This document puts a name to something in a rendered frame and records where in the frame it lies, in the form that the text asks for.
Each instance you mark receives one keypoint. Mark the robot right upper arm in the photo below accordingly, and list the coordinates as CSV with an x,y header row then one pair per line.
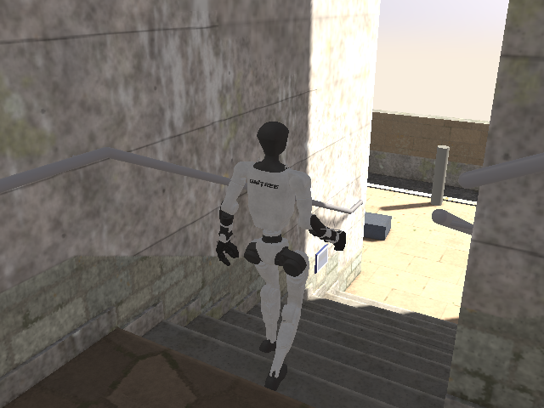
x,y
301,183

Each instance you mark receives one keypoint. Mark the humanoid robot head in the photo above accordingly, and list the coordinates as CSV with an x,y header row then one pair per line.
x,y
273,137

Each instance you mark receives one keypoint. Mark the right robot forearm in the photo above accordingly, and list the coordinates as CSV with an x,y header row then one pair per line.
x,y
321,231

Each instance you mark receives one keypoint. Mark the robot left upper arm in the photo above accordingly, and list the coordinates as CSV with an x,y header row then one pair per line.
x,y
238,180

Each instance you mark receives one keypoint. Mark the robot right hand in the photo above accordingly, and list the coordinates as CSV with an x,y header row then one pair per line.
x,y
340,245

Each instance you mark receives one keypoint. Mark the humanoid robot torso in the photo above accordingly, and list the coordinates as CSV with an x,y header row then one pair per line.
x,y
271,204

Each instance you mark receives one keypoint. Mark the left robot forearm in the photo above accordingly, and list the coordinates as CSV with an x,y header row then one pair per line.
x,y
226,225

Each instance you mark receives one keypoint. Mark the robot left hand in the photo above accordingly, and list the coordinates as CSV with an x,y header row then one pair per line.
x,y
229,248

